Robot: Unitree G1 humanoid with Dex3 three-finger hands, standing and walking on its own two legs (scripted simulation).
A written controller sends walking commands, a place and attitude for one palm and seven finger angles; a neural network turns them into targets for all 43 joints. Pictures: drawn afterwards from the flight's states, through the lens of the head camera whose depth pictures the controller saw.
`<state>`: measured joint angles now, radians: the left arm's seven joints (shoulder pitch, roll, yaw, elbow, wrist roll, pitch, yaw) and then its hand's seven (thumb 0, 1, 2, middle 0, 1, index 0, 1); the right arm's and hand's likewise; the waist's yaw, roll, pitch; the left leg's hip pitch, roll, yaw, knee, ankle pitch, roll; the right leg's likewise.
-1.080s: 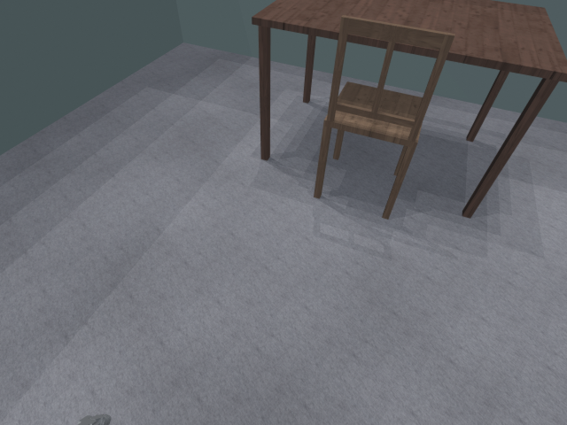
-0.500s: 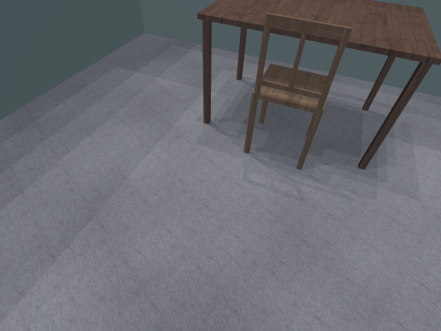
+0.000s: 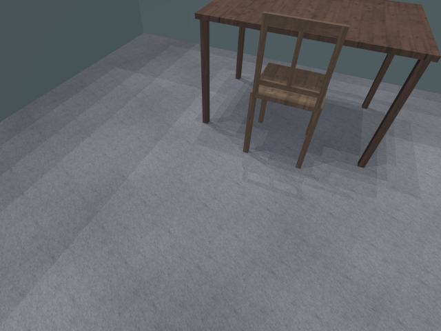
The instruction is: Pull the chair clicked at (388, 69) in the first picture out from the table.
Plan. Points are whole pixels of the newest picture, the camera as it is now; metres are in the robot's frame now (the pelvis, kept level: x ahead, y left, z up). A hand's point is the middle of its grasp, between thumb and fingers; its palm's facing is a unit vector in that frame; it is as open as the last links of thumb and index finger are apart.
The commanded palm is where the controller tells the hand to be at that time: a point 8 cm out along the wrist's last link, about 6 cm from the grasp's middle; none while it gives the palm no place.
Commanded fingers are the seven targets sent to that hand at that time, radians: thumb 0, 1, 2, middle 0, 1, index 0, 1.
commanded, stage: look at it before walking up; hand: left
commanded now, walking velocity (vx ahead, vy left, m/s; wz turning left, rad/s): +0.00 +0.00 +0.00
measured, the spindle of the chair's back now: (294, 60) +1.29 -0.29 -0.10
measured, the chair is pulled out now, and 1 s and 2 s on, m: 0.00 0.00 0.00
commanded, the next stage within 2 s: walk to a spot facing it in 0.36 s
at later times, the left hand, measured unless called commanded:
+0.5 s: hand out of the picture +0.08 +0.24 -0.16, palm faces -0.02 -0.94 -0.33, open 7.3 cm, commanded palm none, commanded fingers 0.00 0.90 0.90 -0.20 -0.30 -0.20 -0.30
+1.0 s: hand out of the picture +0.07 +0.14 -0.17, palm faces -0.09 -0.98 -0.15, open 7.3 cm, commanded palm none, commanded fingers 0.00 0.90 0.90 -0.20 -0.30 -0.20 -0.30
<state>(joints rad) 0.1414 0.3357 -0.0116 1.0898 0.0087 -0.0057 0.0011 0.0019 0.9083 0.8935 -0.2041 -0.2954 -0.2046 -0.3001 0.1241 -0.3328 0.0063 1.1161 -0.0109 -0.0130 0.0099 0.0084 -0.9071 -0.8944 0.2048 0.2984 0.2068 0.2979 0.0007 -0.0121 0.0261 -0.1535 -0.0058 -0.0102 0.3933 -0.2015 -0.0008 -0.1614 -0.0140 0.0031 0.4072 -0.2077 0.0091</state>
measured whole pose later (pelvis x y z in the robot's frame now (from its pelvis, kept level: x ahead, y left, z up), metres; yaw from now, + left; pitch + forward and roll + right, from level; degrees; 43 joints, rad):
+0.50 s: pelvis +0.01 -0.01 +0.00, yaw +0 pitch -2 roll +0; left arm 0.14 0.34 -0.01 1.09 0.01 -0.01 0.00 0.00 0.91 0.89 -0.20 -0.30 -0.20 -0.30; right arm 0.11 -0.34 0.01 1.12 -0.01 -0.01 0.01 0.01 -0.91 -0.89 0.20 0.30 0.21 0.30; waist 0.00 -0.01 0.03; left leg -0.13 0.00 -0.01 0.37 -0.20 -0.01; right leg -0.14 0.00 0.00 0.38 -0.21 0.00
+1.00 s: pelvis +0.12 -0.02 -0.01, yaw -10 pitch +0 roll +0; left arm 0.48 0.13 0.02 1.08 0.03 -0.05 0.01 0.00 0.91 0.89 -0.20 -0.30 -0.20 -0.30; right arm 0.20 -0.19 -0.04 1.03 -0.02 0.00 0.02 0.01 -0.91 -0.89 0.20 0.30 0.20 0.30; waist 0.03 -0.01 0.03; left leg -0.57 0.09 0.08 1.05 -0.31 -0.04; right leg -0.06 0.04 0.04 0.41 -0.35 -0.04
